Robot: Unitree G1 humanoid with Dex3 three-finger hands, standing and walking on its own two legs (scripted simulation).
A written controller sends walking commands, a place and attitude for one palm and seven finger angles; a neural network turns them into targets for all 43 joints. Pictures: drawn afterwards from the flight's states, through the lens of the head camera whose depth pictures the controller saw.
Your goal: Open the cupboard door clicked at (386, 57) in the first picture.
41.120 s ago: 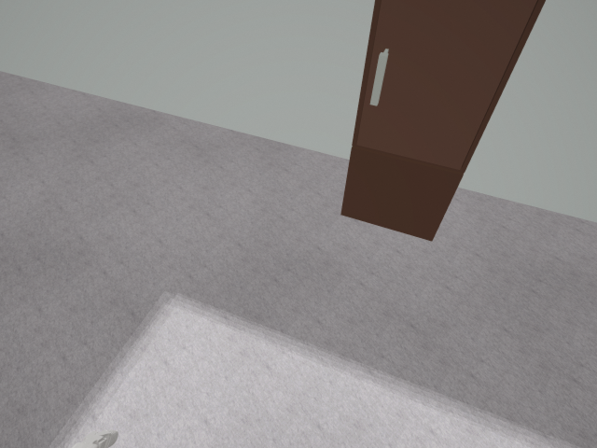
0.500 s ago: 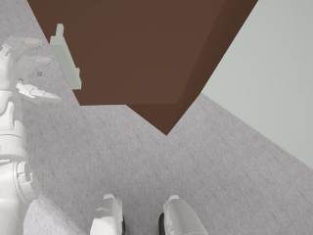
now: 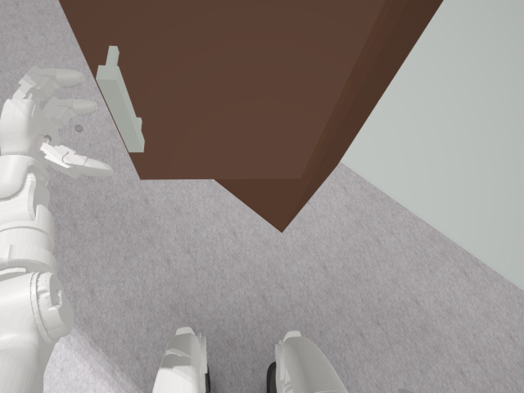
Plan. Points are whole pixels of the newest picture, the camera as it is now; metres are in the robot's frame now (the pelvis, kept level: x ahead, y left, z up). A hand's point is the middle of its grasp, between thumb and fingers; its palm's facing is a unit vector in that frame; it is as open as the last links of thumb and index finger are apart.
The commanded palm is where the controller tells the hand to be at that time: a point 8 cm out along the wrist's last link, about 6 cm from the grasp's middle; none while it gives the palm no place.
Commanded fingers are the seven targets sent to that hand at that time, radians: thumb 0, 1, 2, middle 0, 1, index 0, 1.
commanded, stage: move the hooked fingers beside the handle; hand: left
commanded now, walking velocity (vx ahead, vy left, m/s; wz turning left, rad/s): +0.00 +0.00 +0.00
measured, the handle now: (125, 104) +0.53 +0.19 +0.05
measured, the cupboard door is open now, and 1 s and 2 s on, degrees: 43 42 42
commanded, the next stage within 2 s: slide the fingers in behind the handle in 0.02 s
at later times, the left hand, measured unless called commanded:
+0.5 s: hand (92, 125) +0.49 +0.23 +0.05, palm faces +0.06 -1.00 +0.00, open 14.2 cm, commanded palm +0.47 +0.25 +0.06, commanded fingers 0.00 -0.50 0.30 -0.30 -1.20 -0.30 -1.20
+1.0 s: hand (121, 127) +0.49 +0.19 +0.05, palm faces +0.04 -1.00 -0.01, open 14.0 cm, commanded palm +0.46 +0.22 +0.06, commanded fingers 0.00 -0.50 0.30 -0.30 -1.20 -0.30 -1.20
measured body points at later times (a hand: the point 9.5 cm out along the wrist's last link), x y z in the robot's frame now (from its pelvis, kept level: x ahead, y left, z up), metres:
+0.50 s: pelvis +0.00 +0.00 +0.00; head +0.14 +0.03 +0.43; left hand +0.48 +0.28 +0.06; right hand +0.03 -0.27 -0.11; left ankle +0.04 +0.11 -0.63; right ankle +0.01 -0.13 -0.63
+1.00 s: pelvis +0.00 +0.00 +0.00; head +0.13 +0.03 +0.43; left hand +0.48 +0.24 +0.05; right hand +0.05 -0.27 -0.11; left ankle +0.04 +0.11 -0.63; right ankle +0.01 -0.13 -0.63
